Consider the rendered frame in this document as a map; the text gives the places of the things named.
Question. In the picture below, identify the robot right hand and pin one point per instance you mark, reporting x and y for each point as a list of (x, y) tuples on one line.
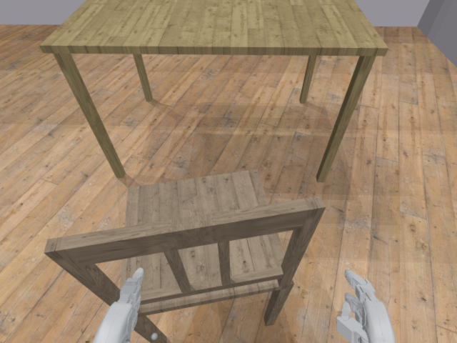
[(372, 323)]

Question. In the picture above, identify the robot left hand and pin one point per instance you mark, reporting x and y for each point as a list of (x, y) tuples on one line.
[(121, 317)]

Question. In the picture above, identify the chair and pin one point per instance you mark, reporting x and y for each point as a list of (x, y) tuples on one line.
[(199, 241)]

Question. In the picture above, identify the table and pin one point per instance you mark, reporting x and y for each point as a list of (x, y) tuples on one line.
[(217, 27)]

